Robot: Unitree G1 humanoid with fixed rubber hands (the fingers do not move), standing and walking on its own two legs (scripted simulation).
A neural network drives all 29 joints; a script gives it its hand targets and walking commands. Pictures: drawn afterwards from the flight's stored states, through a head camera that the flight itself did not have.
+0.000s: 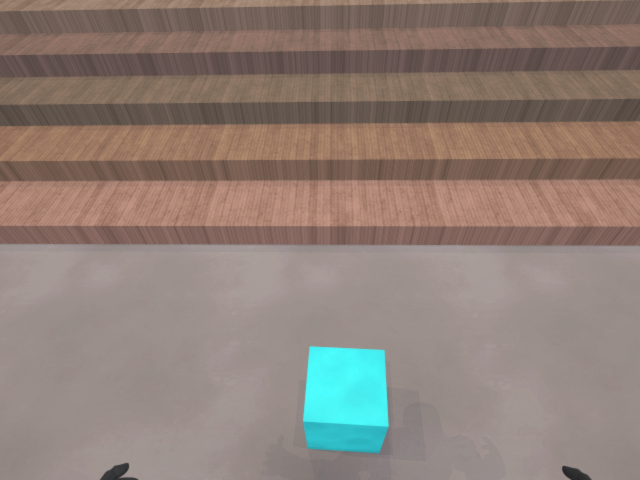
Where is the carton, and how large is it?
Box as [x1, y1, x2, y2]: [303, 346, 388, 452]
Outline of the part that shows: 310,346 303,423 308,448 379,452 388,426 384,350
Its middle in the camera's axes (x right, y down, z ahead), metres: +0.07 +0.47 +1.10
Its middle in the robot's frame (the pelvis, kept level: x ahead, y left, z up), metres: +0.45 -0.03 -0.66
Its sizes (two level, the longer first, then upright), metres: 0.210 0.200 0.250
